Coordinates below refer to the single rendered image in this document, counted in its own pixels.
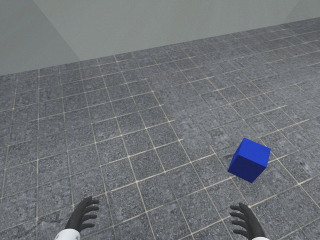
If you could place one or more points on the robot left hand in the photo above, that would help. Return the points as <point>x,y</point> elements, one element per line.
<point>78,217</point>

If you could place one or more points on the robot left forearm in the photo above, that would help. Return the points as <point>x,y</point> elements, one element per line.
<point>68,234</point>

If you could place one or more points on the robot right hand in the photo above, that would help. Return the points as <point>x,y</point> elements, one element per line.
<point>251,223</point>

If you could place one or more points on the carton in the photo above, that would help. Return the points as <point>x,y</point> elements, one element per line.
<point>249,160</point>

